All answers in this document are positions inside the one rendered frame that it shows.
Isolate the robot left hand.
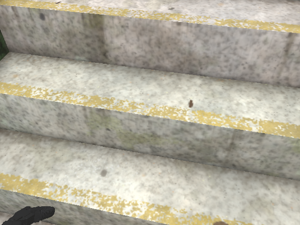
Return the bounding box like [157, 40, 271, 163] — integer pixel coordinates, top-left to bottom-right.
[2, 206, 55, 225]

